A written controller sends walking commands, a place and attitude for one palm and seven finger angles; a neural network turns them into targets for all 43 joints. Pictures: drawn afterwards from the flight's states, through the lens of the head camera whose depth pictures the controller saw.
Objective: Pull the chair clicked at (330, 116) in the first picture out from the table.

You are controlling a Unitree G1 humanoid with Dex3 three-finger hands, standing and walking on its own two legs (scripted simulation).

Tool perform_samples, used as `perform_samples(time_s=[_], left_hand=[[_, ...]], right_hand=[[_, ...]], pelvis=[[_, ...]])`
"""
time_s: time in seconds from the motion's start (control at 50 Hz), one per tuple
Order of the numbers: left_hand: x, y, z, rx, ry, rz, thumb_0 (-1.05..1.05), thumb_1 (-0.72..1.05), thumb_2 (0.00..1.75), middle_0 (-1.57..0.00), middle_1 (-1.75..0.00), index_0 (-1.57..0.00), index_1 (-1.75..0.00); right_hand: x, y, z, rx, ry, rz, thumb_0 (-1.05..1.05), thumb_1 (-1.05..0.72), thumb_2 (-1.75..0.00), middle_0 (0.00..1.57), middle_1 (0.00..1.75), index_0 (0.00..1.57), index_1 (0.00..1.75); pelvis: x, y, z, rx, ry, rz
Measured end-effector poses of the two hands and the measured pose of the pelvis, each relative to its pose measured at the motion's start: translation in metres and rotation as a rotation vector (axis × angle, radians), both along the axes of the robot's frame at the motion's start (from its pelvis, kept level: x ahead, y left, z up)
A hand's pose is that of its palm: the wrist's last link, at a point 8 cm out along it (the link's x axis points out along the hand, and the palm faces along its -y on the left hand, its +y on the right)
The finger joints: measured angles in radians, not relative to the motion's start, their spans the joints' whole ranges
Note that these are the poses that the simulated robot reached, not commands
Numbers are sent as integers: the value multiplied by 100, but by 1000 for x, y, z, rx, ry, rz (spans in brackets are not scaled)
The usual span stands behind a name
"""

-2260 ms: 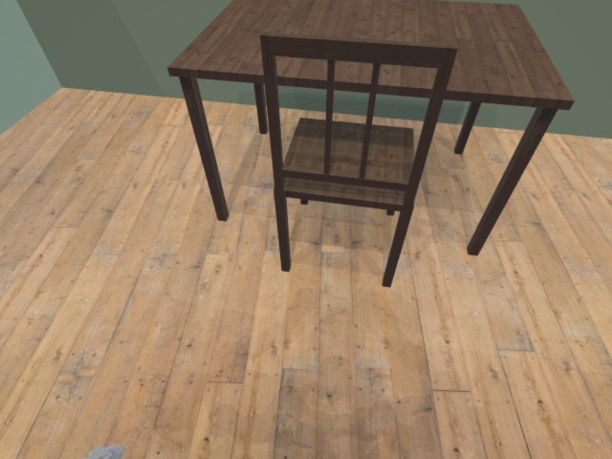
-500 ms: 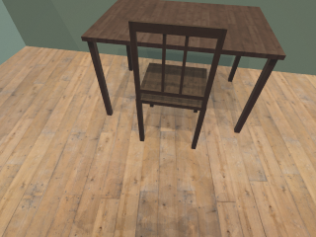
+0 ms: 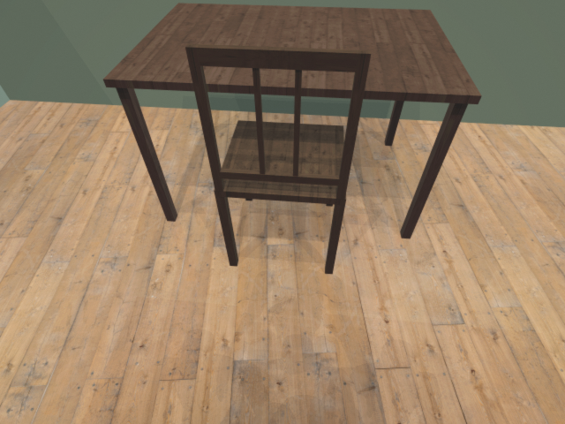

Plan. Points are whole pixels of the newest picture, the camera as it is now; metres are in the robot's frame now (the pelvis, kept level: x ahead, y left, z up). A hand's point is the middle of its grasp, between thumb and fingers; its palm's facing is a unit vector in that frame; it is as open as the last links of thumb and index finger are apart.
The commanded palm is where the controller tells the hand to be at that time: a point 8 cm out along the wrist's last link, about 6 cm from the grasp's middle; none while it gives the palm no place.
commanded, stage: take the last steps up to it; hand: left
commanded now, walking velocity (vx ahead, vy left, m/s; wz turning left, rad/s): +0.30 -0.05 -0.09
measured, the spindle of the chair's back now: (259, 126) +0.87 +0.14 -0.06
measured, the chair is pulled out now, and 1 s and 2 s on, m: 0.00 0.00 0.00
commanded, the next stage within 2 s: come to a stop and stand still in 0.90 s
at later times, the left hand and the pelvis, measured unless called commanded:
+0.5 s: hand (165, 415) +0.17 +0.22 -0.17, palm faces +0.00 -0.99 -0.16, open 7.4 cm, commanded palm none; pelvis +0.17 +0.04 +0.01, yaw -5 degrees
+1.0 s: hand (212, 320) +0.34 +0.18 -0.18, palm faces +0.00 -0.99 -0.15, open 7.3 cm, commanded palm none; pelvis +0.35 +0.01 +0.00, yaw -3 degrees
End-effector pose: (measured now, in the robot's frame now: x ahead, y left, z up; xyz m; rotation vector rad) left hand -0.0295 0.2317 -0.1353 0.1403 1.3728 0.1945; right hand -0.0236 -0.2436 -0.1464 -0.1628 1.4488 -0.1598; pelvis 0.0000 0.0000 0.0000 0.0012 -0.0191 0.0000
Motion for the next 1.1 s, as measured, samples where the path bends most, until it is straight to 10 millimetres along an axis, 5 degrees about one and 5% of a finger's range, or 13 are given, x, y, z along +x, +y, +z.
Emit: perform_samples(time_s=[0.16, 0.32, 0.38, 0.5, 0.62, 0.72, 0.8, 1.0, 1.1], left_hand=[[-33, -29, 10, -85, 233, 40, 0, 90, 89, -20, -30, -20, -30], [9, -3, -13, -116, 308, 67, 0, 90, 89, -20, -30, -20, -30], [58, 15, -19, -98, 261, 14, 0, 90, 89, -20, -30, -20, -30], [195, 35, -7, -51, 2, -59, 0, 91, 89, -20, -30, -20, -30], [314, 24, 11, -17, -179, -141, 0, 91, 89, -19, -30, -20, -30], [381, 4, 9, 16, -266, -177, 0, 91, 89, -19, -30, -20, -30], [388, -9, 9, 7, -229, -138, -1, 91, 89, -20, -30, -20, -30], [370, -5, -17, -61, 37, -48, 0, 92, 89, -20, -30, -20, -30], [391, -4, -22, -77, 110, -43, 0, 91, 89, -20, -30, -20, -30]], right_hand=[[93, 24, 12, 37, -142, -29, 1, -91, -90, 19, 30, 20, 30], [210, 54, 8, 1, -320, 16, 0, -91, -90, 20, 30, 20, 30], [220, 62, 11, -2, -327, -17, 0, -91, -90, 20, 30, 20, 30], [214, 48, 23, -43, -242, -73, -2, -95, -90, 20, 30, 20, 30], [200, 37, 14, -8, -108, -120, -1, -93, -90, 20, 30, 20, 30], [202, 21, -7, 32, 3, -149, 0, -91, -90, 20, 30, 20, 30], [239, 11, -2, 30, 16, -127, 0, -91, -90, 19, 30, 20, 30], [393, 12, 16, -31, -194, -45, 0, -92, -90, 19, 30, 20, 30], [432, 20, 23, -65, -203, -32, 0, -93, -90, 20, 30, 20, 30]], pelvis=[[44, 8, 9, -1, 24, -36], [109, 37, -13, -19, 14, -63], [127, 41, -10, -3, 5, -83], [165, 40, 6, 8, 15, -81], [205, 25, 9, 15, 13, -74], [244, 1, -7, 14, 10, -64], [273, -5, -1, -14, 13, -55], [352, 5, -2, -46, 26, -59], [384, 8, 1, -23, 19, -64]])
